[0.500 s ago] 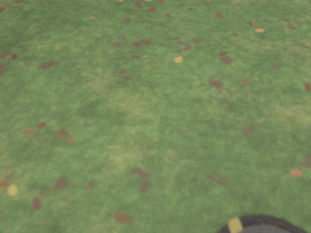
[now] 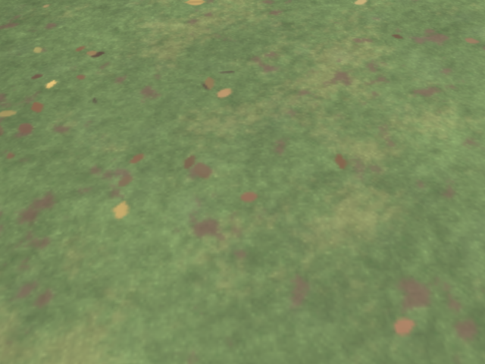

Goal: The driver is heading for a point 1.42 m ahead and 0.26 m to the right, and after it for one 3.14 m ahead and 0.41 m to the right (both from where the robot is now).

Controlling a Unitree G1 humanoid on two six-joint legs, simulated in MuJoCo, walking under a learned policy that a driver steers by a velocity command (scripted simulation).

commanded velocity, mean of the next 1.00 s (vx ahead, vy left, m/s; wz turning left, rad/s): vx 1.00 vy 0.00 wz -0.54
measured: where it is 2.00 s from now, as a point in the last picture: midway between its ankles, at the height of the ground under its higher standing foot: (361, 117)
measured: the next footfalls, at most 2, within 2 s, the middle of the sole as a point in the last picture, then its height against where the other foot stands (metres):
right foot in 0.28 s outside the picture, level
left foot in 0.70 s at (287, 233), level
